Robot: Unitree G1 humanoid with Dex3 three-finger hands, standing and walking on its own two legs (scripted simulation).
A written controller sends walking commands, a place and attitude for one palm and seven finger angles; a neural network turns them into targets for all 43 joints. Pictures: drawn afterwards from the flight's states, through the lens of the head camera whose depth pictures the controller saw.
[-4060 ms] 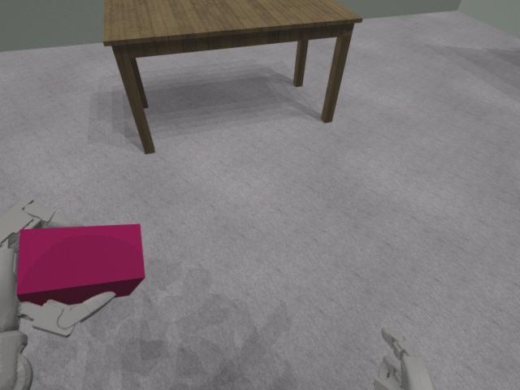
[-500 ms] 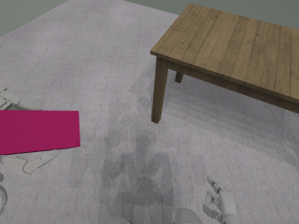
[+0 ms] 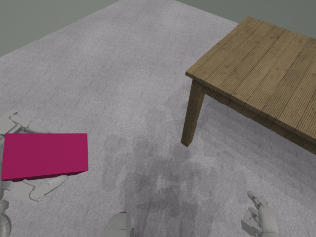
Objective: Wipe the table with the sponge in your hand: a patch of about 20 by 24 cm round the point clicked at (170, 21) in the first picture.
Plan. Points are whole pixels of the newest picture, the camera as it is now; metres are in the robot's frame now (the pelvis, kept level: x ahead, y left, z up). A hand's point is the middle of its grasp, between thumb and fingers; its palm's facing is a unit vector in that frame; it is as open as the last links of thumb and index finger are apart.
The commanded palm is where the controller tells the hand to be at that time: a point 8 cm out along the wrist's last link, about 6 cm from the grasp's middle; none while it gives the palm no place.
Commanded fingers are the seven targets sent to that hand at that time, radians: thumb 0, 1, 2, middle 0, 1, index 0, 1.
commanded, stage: walk to a spot facing it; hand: left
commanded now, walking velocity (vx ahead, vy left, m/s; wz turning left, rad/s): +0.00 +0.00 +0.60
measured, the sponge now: (58, 157) +0.23 +0.19 +0.15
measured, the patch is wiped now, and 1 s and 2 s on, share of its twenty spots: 0.00 0.00 0.00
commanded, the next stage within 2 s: turn to face it in 0.16 s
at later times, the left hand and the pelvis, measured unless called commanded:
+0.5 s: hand out of the picture +0.20 +0.25 +0.19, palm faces +0.58 -0.67 -0.46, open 10.4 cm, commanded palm +0.17 +0.28 +0.18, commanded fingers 0.00 0.10 1.30 -1.20 -1.60 -1.20 -1.60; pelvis +0.05 -0.02 -0.01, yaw +9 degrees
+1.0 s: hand (71, 147) +0.25 +0.16 +0.18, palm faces +0.30 -0.83 -0.48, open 10.5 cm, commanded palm +0.19 +0.20 +0.18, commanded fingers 0.00 0.10 1.30 -1.20 -1.60 -1.20 -1.60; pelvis +0.00 -0.06 -0.01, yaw -6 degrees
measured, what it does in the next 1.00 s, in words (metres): steps on the spot: left foot, then right foot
